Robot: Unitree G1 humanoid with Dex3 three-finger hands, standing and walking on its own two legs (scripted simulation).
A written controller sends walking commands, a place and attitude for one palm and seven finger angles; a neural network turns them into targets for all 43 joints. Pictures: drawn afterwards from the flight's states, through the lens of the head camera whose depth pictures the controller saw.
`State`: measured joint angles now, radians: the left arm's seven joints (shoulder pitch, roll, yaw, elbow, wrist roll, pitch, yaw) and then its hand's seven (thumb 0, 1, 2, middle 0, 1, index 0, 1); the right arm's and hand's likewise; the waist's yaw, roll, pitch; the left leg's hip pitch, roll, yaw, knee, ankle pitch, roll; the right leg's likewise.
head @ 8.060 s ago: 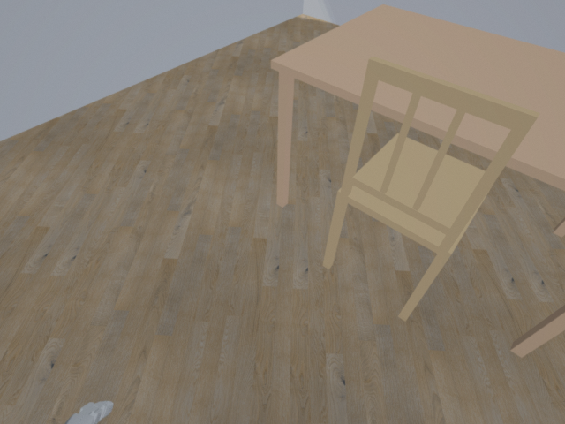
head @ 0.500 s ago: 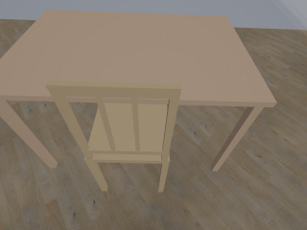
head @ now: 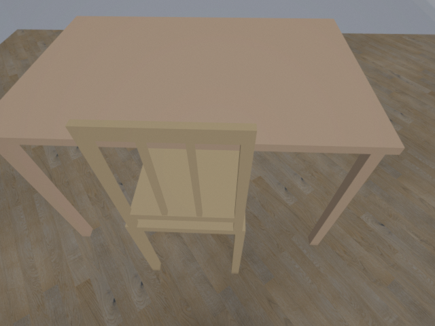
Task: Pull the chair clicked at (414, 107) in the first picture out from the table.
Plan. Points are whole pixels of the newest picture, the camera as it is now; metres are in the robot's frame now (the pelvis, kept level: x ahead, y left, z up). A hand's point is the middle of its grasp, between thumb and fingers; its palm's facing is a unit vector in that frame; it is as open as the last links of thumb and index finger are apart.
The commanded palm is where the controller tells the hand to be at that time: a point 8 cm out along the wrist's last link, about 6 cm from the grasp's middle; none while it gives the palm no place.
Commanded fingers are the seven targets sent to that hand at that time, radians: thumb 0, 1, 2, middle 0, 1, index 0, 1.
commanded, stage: come to a stop and stand still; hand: left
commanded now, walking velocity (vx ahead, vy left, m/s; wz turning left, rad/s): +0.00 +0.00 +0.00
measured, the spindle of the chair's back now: (154, 182) +0.44 +0.20 -0.07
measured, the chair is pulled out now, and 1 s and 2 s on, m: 0.00 0.00 0.00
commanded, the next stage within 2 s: look again from close up in 1.18 s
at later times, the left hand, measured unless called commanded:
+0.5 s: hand out of the picture +0.00 +0.21 -0.17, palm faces +0.02 -0.98 -0.19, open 7.4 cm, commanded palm none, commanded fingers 0.00 0.90 0.90 -0.20 -0.30 -0.20 -0.30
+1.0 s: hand out of the picture +0.03 +0.20 -0.17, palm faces +0.02 -0.99 -0.16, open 7.4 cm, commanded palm none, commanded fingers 0.00 0.90 0.90 -0.20 -0.30 -0.20 -0.30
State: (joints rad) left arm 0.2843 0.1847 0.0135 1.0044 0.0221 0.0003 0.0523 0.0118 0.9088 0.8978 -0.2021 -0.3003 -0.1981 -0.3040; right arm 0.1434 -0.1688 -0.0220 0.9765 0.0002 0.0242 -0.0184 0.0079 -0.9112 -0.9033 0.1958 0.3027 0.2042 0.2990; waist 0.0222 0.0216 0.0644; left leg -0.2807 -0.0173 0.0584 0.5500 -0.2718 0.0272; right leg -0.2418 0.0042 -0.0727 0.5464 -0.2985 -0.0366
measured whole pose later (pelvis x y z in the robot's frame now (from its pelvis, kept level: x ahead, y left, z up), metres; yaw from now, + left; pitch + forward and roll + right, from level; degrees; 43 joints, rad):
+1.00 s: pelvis +0.03 +0.04 +0.01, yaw +0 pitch -1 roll +0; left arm 0.30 0.15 -0.02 1.09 0.01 -0.01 0.04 0.01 0.91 0.90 -0.20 -0.30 -0.20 -0.30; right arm 0.25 -0.16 0.02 1.11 0.00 -0.03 -0.03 0.01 -0.93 -0.90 0.20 0.30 0.20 0.30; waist 0.01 -0.03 0.01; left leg -0.16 -0.06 0.07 0.42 -0.25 0.08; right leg -0.14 -0.03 -0.04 0.43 -0.28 0.02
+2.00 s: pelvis +0.03 +0.03 +0.01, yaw +0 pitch -1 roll +0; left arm 0.34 0.15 -0.02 1.10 0.01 -0.01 0.04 0.01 0.90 0.90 -0.20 -0.30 -0.20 -0.30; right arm 0.29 -0.13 0.02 1.15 0.00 -0.03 -0.03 0.01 -0.91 -0.90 0.20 0.30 0.20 0.30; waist 0.01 -0.03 0.01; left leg -0.13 -0.06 0.06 0.38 -0.23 0.08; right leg -0.11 -0.03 -0.05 0.39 -0.26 0.01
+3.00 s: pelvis +0.02 +0.04 +0.01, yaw +0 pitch -1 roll +0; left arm 0.35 0.14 -0.02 1.10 0.01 -0.01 0.04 0.01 0.90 0.90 -0.20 -0.30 -0.20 -0.30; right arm 0.31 -0.11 0.02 1.17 0.01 -0.03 -0.03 0.01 -0.91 -0.90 0.20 0.30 0.20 0.30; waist 0.00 -0.03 0.01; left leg -0.15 -0.06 0.07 0.39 -0.23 0.08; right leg -0.13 -0.03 -0.04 0.39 -0.25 0.02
